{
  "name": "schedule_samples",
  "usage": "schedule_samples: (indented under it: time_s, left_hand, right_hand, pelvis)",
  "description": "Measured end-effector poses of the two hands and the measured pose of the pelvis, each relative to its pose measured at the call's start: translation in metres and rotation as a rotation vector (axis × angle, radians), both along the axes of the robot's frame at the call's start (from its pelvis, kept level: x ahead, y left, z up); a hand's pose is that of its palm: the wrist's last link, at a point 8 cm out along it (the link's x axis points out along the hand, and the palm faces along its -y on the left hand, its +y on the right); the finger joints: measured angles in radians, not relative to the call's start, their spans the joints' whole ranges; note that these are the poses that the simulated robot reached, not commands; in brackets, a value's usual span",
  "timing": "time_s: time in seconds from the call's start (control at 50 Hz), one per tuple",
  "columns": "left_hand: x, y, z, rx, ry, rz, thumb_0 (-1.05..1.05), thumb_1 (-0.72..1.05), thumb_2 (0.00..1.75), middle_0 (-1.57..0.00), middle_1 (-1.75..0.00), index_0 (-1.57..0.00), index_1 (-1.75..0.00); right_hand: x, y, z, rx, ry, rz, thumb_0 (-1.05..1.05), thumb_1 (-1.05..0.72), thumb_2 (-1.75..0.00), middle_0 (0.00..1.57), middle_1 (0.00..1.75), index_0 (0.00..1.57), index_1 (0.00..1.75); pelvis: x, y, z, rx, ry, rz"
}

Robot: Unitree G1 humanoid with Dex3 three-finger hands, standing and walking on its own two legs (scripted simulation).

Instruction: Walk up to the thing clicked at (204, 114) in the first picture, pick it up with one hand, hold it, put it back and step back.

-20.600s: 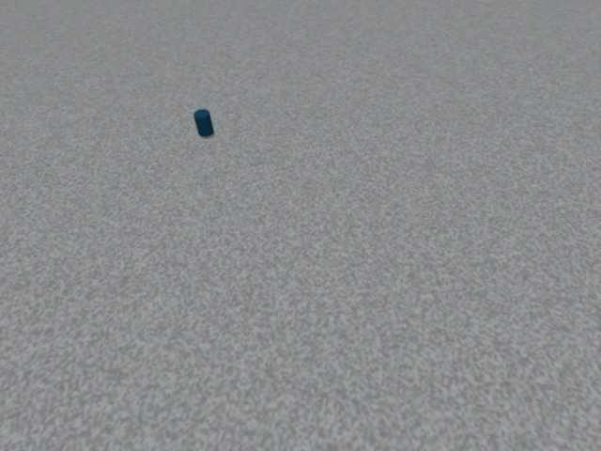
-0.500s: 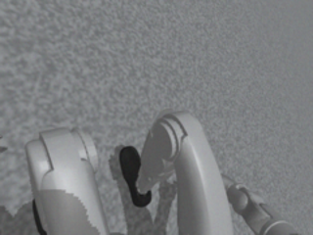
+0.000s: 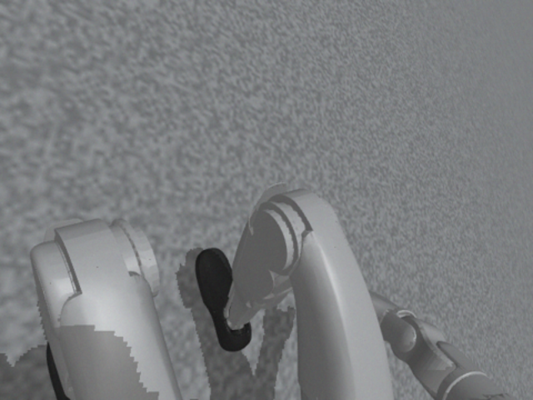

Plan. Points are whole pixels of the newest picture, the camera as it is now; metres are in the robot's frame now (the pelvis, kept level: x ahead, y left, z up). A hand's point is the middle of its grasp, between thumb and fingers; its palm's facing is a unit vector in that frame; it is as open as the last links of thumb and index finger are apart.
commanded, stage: close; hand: left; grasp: from the side
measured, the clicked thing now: out of the picture +0.41 +0.31 -0.22
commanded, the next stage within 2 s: settle in 0.02 s
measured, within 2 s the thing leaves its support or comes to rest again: leaves its support in 0.34 s
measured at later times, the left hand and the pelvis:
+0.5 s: hand out of the picture +0.41 +0.32 -0.17, palm faces +0.53 -0.84 +0.01, open 11.9 cm; pelvis +0.00 +0.00 +0.00, yaw +1 degrees
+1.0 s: hand out of the picture +0.37 +0.34 -0.06, palm faces +0.50 -0.87 -0.03, open 11.9 cm; pelvis +0.01 -0.01 +0.04, yaw +5 degrees
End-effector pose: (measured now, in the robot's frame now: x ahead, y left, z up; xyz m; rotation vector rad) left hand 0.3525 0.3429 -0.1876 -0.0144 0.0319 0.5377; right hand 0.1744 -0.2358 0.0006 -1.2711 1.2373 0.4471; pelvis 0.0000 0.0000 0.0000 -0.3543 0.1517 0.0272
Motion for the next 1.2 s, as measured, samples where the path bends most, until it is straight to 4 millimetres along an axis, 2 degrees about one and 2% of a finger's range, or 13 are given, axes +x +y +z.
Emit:
schedule_samples:
  time_s: [0.26, 0.46, 0.58, 0.88, 1.02, 1.2]
  left_hand:
    - [0.01, 0.0, 0.0, 0.001, 0.003, 0.004, 0.02, -0.36, 0.78, -0.62, -0.85, -0.57, -0.83]
    - [0.007, 0.008, 0.011, 0.011, -0.036, 0.034, 0.02, -0.48, 0.92, -0.62, -0.94, -0.57, -0.92]
    - [0.005, 0.017, 0.035, 0.046, -0.078, 0.008, 0.02, -0.52, 0.97, -0.62, -0.96, -0.58, -0.94]
    - [-0.023, 0.035, 0.11, 0.075, -0.079, -0.018, 0.02, -0.55, 1.02, -0.62, -0.97, -0.58, -0.95]
    - [-0.025, 0.036, 0.135, 0.069, -0.043, -0.013, 0.02, -0.55, 1.02, -0.63, -0.96, -0.59, -0.94]
    - [-0.016, 0.03, 0.167, 0.085, -0.031, -0.041, 0.02, -0.55, 1.02, -0.63, -0.95, -0.59, -0.93]
  right_hand:
    - [-0.009, 0.001, -0.002, 0.008, 0.012, -0.029, 0.0, -0.9, -0.9, 0.2, 0.3, 0.2, 0.3]
    - [-0.004, -0.001, -0.003, 0.022, 0.006, -0.039, 0.0, -0.91, -0.91, 0.2, 0.3, 0.2, 0.3]
    - [0.003, -0.002, -0.002, 0.042, -0.021, -0.062, 0.0, -0.91, -0.91, 0.2, 0.3, 0.2, 0.3]
    - [0.033, 0.003, -0.005, 0.217, -0.121, -0.174, 0.0, -0.9, -0.9, 0.2, 0.3, 0.2, 0.3]
    - [0.048, 0.005, -0.016, 0.296, -0.145, -0.237, 0.01, -0.9, -0.9, 0.2, 0.3, 0.2, 0.3]
    - [0.057, 0.0, -0.03, 0.351, -0.146, -0.334, 0.01, -0.9, -0.9, 0.2, 0.3, 0.2, 0.3]
  pelvis:
    - [0.0, 0.001, 0.0, -0.005, -0.001, -0.004]
    - [0.001, -0.001, 0.001, 0.002, 0.0, 0.007]
    - [0.002, -0.003, 0.005, 0.011, 0.027, 0.014]
    - [0.009, -0.007, 0.027, 0.06, 0.165, 0.051]
    - [0.016, -0.01, 0.037, 0.088, 0.238, 0.068]
    - [0.026, -0.016, 0.049, 0.123, 0.323, 0.084]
